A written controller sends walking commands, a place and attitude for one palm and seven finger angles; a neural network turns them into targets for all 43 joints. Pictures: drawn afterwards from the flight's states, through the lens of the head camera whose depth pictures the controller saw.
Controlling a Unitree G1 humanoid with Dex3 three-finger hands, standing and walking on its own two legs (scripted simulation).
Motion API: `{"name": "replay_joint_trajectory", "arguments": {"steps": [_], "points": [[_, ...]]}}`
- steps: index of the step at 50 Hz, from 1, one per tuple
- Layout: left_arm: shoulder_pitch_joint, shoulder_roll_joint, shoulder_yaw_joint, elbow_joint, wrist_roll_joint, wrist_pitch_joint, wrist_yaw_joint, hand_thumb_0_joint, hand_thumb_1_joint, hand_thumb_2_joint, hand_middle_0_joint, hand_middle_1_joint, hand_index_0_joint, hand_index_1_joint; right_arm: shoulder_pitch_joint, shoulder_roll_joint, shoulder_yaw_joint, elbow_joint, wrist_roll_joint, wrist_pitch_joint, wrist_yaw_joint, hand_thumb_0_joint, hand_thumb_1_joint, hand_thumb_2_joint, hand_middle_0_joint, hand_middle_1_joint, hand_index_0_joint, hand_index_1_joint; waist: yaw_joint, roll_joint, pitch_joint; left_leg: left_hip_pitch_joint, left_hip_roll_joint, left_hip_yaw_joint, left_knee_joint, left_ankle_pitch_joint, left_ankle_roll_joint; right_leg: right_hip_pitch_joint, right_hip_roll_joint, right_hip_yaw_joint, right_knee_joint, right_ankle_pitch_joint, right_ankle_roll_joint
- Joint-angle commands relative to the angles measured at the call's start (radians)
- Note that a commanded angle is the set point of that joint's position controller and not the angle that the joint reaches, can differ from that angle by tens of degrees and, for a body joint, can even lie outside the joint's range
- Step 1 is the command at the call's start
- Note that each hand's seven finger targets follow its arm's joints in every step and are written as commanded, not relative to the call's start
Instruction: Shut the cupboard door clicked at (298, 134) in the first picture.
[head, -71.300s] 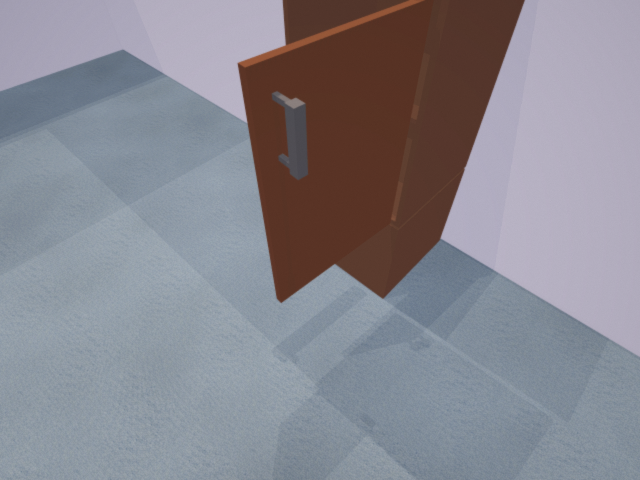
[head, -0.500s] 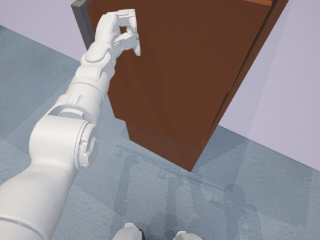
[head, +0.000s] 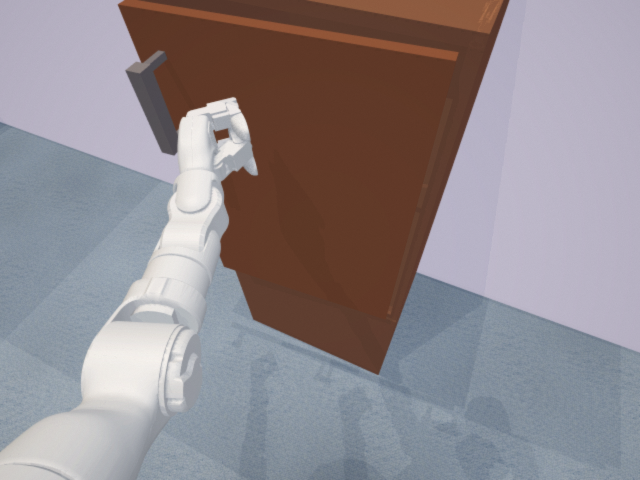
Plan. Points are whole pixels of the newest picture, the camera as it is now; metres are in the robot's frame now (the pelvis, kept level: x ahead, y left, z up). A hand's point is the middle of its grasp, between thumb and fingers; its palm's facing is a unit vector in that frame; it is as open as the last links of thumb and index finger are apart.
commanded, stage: pull the fist back off the door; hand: left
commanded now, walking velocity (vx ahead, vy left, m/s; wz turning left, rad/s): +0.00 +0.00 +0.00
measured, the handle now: (165, 104) +0.59 +0.17 +0.15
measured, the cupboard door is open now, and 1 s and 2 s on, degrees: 4 4 4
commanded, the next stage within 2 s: draw the hand back to the body in 0.28 s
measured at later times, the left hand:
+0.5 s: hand (239, 170) +0.43 +0.06 +0.17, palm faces +0.01 -1.00 +0.03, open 3.1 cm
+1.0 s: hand (118, 279) +0.30 +0.16 +0.17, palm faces +0.06 -0.99 -0.13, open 3.1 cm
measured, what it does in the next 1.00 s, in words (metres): stands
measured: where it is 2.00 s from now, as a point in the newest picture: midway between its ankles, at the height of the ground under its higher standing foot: outside the picture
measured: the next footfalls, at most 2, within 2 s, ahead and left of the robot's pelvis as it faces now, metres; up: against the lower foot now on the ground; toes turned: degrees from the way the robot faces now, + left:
none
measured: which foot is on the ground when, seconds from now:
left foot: down 0.00-1.00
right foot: down 0.00-1.00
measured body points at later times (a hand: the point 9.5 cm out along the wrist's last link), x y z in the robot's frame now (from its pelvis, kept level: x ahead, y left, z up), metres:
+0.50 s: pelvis -0.01 +0.00 +0.00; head +0.00 -0.01 +0.45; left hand +0.42 +0.11 +0.17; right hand +0.14 -0.23 -0.10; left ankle +0.02 +0.11 -0.72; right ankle -0.05 -0.07 -0.72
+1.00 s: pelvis -0.01 +0.02 +0.02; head -0.04 -0.01 +0.47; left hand +0.29 +0.21 +0.18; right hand +0.18 -0.21 -0.06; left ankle +0.02 +0.11 -0.72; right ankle -0.05 -0.07 -0.72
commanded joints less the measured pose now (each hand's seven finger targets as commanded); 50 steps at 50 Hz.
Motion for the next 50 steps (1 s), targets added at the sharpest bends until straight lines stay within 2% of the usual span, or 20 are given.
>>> {"name": "replay_joint_trajectory", "arguments": {"steps": [1,4,8,10,11,15,18,20,24,25,28,31,35,36,41,45,46,47,48,50], "points": [[-0.432,0.134,-0.017,-0.376,-0.015,-0.025,0.010,0.000,0.900,0.900,-1.300,-1.500,-1.300,-1.500,-0.034,-0.120,-0.046,-0.124,0.016,-0.039,-0.022,0.000,-0.900,-0.900,0.200,0.300,0.200,0.300,0.043,-0.085,-0.371,0.367,-0.040,-0.017,-0.015,0.285,0.045,0.099,-0.038,0.022,-0.110,0.627,0.123],[-0.387,0.079,-0.070,-0.530,-0.023,-0.021,0.008,0.000,0.900,0.900,-1.300,-1.500,-1.300,-1.500,-0.084,-0.109,-0.043,-0.144,0.026,-0.051,-0.024,0.000,-0.900,-0.900,0.200,0.300,0.200,0.300,0.054,-0.079,-0.406,0.430,-0.037,-0.020,-0.019,0.338,0.041,0.115,-0.042,0.016,-0.103,0.675,0.119],[-0.252,0.050,-0.093,-0.511,-0.031,0.045,0.004,0.000,0.900,0.900,-1.300,-1.500,-1.300,-1.500,-0.136,-0.106,-0.040,-0.149,0.033,-0.037,-0.037,0.000,-0.900,-0.900,0.200,0.300,0.200,0.300,0.061,-0.153,-0.306,0.401,-0.037,-0.018,-0.035,0.294,0.043,0.124,-0.050,0.020,-0.121,0.668,0.131],[-0.252,0.020,-0.130,-0.563,-0.033,0.066,-0.003,0.000,0.900,0.900,-1.300,-1.500,-1.300,-1.500,-0.170,-0.100,-0.032,-0.169,0.045,-0.030,-0.040,0.000,-0.900,-0.900,0.200,0.300,0.200,0.300,0.063,-0.128,-0.310,0.425,-0.040,-0.016,-0.041,0.296,0.044,0.127,-0.059,0.026,-0.127,0.665,0.136],[-0.254,-0.001,-0.155,-0.555,-0.037,0.083,-0.003,0.000,0.900,0.900,-1.300,-1.500,-1.300,-1.500,-0.189,-0.094,-0.029,-0.164,0.045,-0.023,-0.044,0.000,-0.900,-0.900,0.200,0.300,0.200,0.300,0.053,-0.105,-0.269,0.432,-0.037,-0.018,-0.041,0.288,0.042,0.104,-0.057,0.019,-0.133,0.632,0.127],[-0.347,-0.024,-0.184,-0.512,-0.056,0.113,0.002,0.000,0.900,0.900,-1.300,-1.500,-1.300,-1.500,-0.219,-0.093,-0.014,-0.160,0.052,-0.008,-0.058,0.000,-0.900,-0.900,0.200,0.300,0.200,0.300,0.028,-0.158,-0.209,0.424,-0.035,-0.039,-0.054,0.224,0.041,0.059,-0.059,0.021,-0.164,0.513,0.120],[-0.424,-0.042,-0.192,-0.457,-0.061,0.110,0.018,0.000,0.900,0.900,-1.300,-1.500,-1.300,-1.500,-0.237,-0.085,-0.007,-0.148,0.045,-0.008,-0.066,0.000,-0.900,-0.900,0.200,0.300,0.200,0.300,0.018,-0.117,-0.194,0.429,-0.038,-0.049,-0.055,0.178,0.036,0.016,-0.058,0.017,-0.169,0.411,0.096],[-0.444,-0.001,-0.149,-0.408,-0.061,0.092,0.026,0.000,0.900,0.900,-1.300,-1.500,-1.300,-1.500,-0.223,-0.091,-0.003,-0.139,0.040,-0.010,-0.066,0.000,-0.900,-0.900,0.200,0.300,0.200,0.300,0.025,-0.147,-0.229,0.412,-0.039,-0.058,-0.053,0.184,0.036,0.029,-0.062,0.023,-0.160,0.418,0.098],[-0.252,0.110,-0.041,-0.432,-0.052,0.061,0.010,0.000,0.900,0.900,-1.300,-1.500,-1.300,-1.500,-0.232,-0.088,0.004,-0.176,0.034,-0.009,-0.062,0.000,-0.900,-0.900,0.200,0.300,0.200,0.300,0.099,-0.107,-0.327,0.393,-0.041,-0.045,-0.067,0.235,0.029,0.140,-0.068,0.021,-0.126,0.493,0.079],[-0.157,0.124,-0.024,-0.438,-0.048,0.059,0.000,0.000,0.900,0.900,-1.300,-1.500,-1.300,-1.500,-0.232,-0.091,0.002,-0.192,0.035,-0.006,-0.059,0.000,-0.900,-0.900,0.200,0.300,0.200,0.300,0.116,-0.135,-0.336,0.384,-0.039,-0.043,-0.069,0.253,0.032,0.167,-0.069,0.023,-0.124,0.530,0.089],[-0.012,0.136,-0.024,-0.599,-0.052,0.067,-0.042,0.000,0.900,0.900,-1.300,-1.500,-1.300,-1.500,-0.255,-0.091,-0.002,-0.238,0.045,0.008,-0.059,0.000,-0.900,-0.900,0.200,0.300,0.200,0.300,0.139,-0.156,-0.337,0.388,-0.035,-0.025,-0.087,0.282,0.035,0.234,-0.069,0.021,-0.131,0.611,0.094],[0.100,0.108,-0.066,-0.762,-0.082,0.106,-0.088,0.000,0.900,0.900,-1.300,-1.500,-1.300,-1.500,-0.296,-0.090,-0.001,-0.267,0.062,0.013,-0.065,0.000,-0.900,-0.900,0.200,0.300,0.200,0.300,0.138,-0.173,-0.276,0.410,-0.027,-0.017,-0.102,0.278,0.042,0.241,-0.067,0.020,-0.161,0.630,0.116],[0.136,0.121,-0.096,-1.031,-0.111,0.148,-0.116,0.000,0.900,0.900,-1.300,-1.500,-1.300,-1.500,-0.344,-0.089,-0.001,-0.284,0.072,-0.004,-0.089,0.000,-0.900,-0.900,0.200,0.300,0.200,0.300,0.136,-0.095,-0.270,0.499,-0.019,-0.020,-0.119,0.281,0.046,0.225,-0.058,0.016,-0.197,0.544,0.109],[0.171,0.103,-0.117,-1.057,-0.117,0.165,-0.123,0.000,0.900,0.900,-1.300,-1.500,-1.300,-1.500,-0.356,-0.081,0.003,-0.277,0.072,-0.009,-0.095,0.000,-0.900,-0.900,0.200,0.300,0.200,0.300,0.132,-0.070,-0.235,0.505,-0.018,-0.023,-0.126,0.274,0.047,0.210,-0.056,0.010,-0.204,0.513,0.100],[0.312,0.132,-0.104,-1.137,-0.136,0.234,-0.137,0.000,0.900,0.900,-1.273,-1.470,-1.273,-1.470,-0.399,-0.081,0.016,-0.268,0.076,-0.024,-0.116,0.000,-0.900,-0.900,0.200,0.300,0.200,0.300,0.136,-0.045,-0.162,0.525,-0.014,-0.040,-0.159,0.227,0.042,0.181,-0.055,0.002,-0.237,0.387,0.084],[0.431,0.171,-0.063,-1.168,-0.155,0.289,-0.164,0.000,0.900,0.900,-1.163,-1.350,-1.163,-1.350,-0.434,-0.087,0.029,-0.281,0.079,-0.020,-0.121,0.000,-0.900,-0.900,0.200,0.300,0.200,0.300,0.152,-0.093,-0.136,0.520,-0.017,-0.048,-0.179,0.208,0.038,0.198,-0.058,-0.005,-0.251,0.353,0.078],[0.487,0.198,-0.138,-1.284,-0.065,0.207,-0.127,0.000,0.900,0.900,-1.135,-1.320,-1.135,-1.320,-0.456,-0.048,0.040,-0.289,0.061,-0.016,-0.121,0.000,-0.900,-0.900,0.200,0.300,0.200,0.300,0.139,-0.062,-0.029,0.514,-0.016,-0.064,-0.221,0.175,0.032,0.163,-0.092,0.037,-0.307,0.335,0.086],[0.572,0.212,-0.100,-1.219,-0.055,0.184,-0.105,0.000,0.900,0.900,-1.107,-1.290,-1.107,-1.290,-0.450,-0.058,0.042,-0.271,0.055,-0.008,-0.121,0.000,-0.900,-0.900,0.200,0.300,0.200,0.300,0.140,-0.069,-0.001,0.510,-0.012,-0.067,-0.230,0.148,0.029,0.157,-0.089,0.032,-0.327,0.298,0.085],[0.622,0.186,-0.127,-1.225,-0.052,0.172,-0.099,0.000,0.900,0.900,-1.080,-1.260,-1.080,-1.260,-0.446,-0.053,0.042,-0.270,0.052,0.005,-0.119,0.000,-0.900,-0.900,0.200,0.300,0.200,0.300,0.140,-0.070,0.003,0.515,-0.006,-0.070,-0.252,0.142,0.026,0.190,-0.087,0.024,-0.330,0.269,0.072],[0.619,0.227,-0.098,-1.254,-0.041,0.141,-0.091,0.000,0.900,0.900,-1.025,-1.200,-1.025,-1.200,-0.457,-0.057,0.042,-0.276,0.050,0.017,-0.122,0.000,-0.900,-0.900,0.200,0.300,0.200,0.300,0.141,-0.097,-0.003,0.545,-0.002,-0.065,-0.267,0.140,0.032,0.194,-0.080,0.026,-0.365,0.241,0.070]]}}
